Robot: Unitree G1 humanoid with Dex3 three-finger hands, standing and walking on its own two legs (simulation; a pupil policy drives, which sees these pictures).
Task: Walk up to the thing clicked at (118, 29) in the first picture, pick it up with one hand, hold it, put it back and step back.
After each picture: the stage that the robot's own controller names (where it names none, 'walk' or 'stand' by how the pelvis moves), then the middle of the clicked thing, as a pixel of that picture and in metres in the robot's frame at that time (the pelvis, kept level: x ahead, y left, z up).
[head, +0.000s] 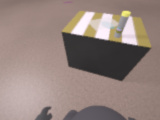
stand; (121, 25) +0.89 -0.26 +0.10
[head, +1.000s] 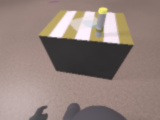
rise first; (100, 23) +0.81 -0.02 +0.13
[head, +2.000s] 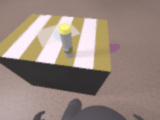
walk; (67, 43) +0.46 +0.23 +0.12
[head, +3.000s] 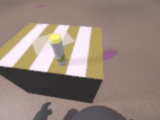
stand; (59, 51) +0.43 +0.25 +0.11
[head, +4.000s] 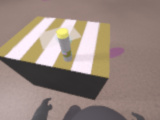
stand; (65, 47) +0.46 +0.21 +0.11
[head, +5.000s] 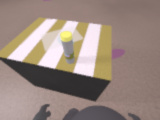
stand; (68, 49) +0.45 +0.19 +0.10
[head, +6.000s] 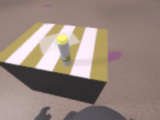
stand; (65, 52) +0.44 +0.21 +0.10
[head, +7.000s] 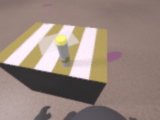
stand; (64, 53) +0.43 +0.22 +0.10
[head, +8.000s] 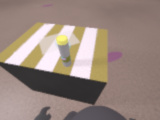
stand; (64, 52) +0.44 +0.21 +0.10
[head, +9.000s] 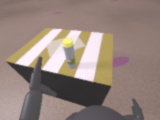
rise first; (70, 55) +0.43 +0.20 +0.10
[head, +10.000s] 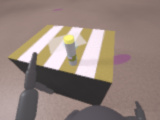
go down; (71, 52) +0.45 +0.20 +0.10
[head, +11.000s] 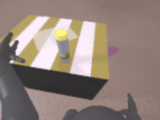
go down; (63, 49) +0.45 +0.18 +0.11
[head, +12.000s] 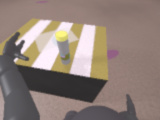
go down; (64, 50) +0.45 +0.19 +0.12
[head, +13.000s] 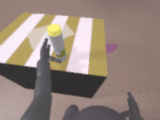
close in; (58, 46) +0.44 +0.21 +0.14
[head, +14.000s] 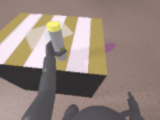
lift; (58, 43) +0.46 +0.21 +0.15
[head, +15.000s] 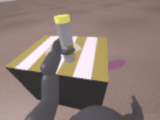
lift; (66, 41) +0.36 +0.15 +0.31
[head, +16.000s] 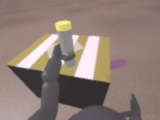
hold; (67, 47) +0.34 +0.16 +0.28
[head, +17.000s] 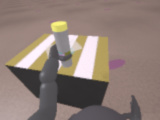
hold; (63, 47) +0.34 +0.17 +0.27
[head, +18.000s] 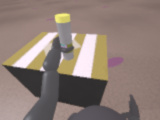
crouch; (66, 39) +0.39 +0.16 +0.29
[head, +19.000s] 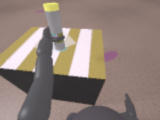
lower; (56, 29) +0.47 +0.21 +0.28
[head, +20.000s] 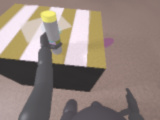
lower; (53, 36) +0.49 +0.22 +0.16
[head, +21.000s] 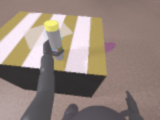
lower; (55, 43) +0.46 +0.22 +0.15
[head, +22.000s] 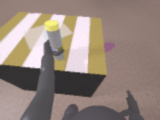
lower; (56, 43) +0.46 +0.22 +0.15
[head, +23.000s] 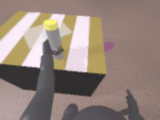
lower; (55, 42) +0.47 +0.22 +0.15
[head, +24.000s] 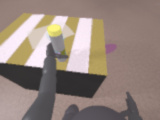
open; (58, 46) +0.44 +0.21 +0.15
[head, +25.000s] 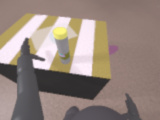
sink last; (63, 48) +0.43 +0.19 +0.14
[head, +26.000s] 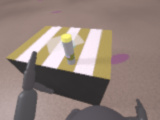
stand; (69, 50) +0.46 +0.21 +0.12
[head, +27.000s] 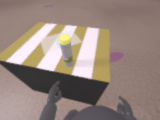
stand; (67, 52) +0.43 +0.20 +0.11
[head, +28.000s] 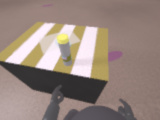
stand; (65, 52) +0.44 +0.21 +0.11
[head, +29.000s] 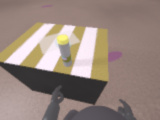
stand; (65, 52) +0.43 +0.21 +0.11
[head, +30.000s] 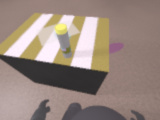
walk; (64, 43) +0.48 +0.21 +0.12
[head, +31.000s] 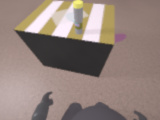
walk; (78, 19) +0.73 +0.16 +0.13
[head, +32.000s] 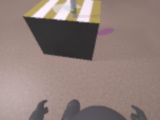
walk; (73, 5) +1.10 +0.29 +0.13
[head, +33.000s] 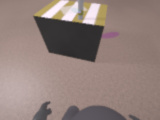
stand; (80, 8) +1.15 +0.21 +0.12
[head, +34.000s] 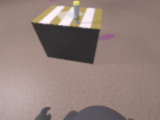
stand; (76, 13) +1.15 +0.23 +0.10
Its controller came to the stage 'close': yes
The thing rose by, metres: 0.21
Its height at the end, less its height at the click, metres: +0.00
